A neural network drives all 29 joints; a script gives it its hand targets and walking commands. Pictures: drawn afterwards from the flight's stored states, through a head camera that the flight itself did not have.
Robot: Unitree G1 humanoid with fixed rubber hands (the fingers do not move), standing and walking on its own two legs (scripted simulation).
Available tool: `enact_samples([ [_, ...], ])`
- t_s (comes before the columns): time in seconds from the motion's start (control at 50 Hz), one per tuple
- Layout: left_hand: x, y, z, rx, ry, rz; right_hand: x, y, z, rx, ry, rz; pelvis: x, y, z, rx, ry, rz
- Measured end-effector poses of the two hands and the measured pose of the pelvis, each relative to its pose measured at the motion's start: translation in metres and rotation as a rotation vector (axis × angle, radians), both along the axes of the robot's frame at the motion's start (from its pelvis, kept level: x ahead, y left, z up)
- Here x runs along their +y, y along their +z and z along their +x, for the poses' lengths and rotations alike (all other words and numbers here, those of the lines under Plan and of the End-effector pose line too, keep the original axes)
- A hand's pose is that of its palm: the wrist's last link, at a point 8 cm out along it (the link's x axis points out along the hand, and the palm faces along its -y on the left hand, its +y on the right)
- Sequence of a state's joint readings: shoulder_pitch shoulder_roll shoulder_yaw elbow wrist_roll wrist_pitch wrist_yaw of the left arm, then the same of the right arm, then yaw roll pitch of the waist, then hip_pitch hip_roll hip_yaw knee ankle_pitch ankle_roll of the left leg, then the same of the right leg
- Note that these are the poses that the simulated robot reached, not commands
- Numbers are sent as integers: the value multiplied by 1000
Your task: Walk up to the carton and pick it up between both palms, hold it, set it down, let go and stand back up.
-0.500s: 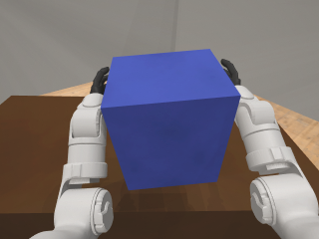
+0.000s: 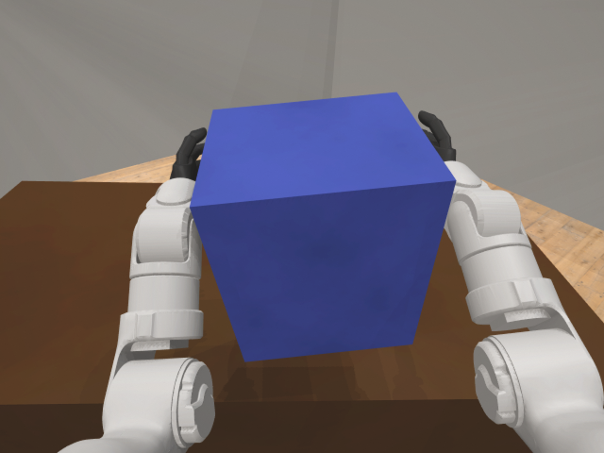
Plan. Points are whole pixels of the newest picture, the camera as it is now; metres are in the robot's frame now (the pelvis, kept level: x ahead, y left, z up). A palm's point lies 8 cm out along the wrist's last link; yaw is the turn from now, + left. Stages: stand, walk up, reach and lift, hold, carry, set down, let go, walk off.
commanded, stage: hold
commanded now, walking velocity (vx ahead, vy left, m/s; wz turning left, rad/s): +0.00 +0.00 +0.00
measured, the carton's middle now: (317, 232) +0.34 +0.00 +0.20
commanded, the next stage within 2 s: none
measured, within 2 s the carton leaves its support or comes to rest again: neither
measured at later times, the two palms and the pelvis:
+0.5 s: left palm (187, 188) +0.37 +0.16 +0.24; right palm (435, 172) +0.38 -0.15 +0.27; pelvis +0.00 +0.00 +0.00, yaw +0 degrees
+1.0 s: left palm (187, 189) +0.37 +0.16 +0.24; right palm (435, 172) +0.37 -0.15 +0.27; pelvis +0.00 +0.00 +0.00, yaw +0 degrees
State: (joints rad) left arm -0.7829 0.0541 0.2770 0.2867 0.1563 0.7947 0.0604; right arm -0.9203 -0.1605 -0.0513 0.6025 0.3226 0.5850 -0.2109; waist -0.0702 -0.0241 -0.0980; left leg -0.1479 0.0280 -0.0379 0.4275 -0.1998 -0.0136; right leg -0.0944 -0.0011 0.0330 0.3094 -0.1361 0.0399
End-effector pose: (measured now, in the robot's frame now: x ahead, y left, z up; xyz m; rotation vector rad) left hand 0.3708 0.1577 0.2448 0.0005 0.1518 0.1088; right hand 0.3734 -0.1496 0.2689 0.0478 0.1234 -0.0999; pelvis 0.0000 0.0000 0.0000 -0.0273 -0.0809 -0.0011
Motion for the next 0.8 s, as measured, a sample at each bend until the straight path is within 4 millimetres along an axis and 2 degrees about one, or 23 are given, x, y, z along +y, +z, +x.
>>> enact_samples([
  [0.8,0,0,1,0,1,1,0,0,1,1,1,0,0,0,1,1,0,0],
])
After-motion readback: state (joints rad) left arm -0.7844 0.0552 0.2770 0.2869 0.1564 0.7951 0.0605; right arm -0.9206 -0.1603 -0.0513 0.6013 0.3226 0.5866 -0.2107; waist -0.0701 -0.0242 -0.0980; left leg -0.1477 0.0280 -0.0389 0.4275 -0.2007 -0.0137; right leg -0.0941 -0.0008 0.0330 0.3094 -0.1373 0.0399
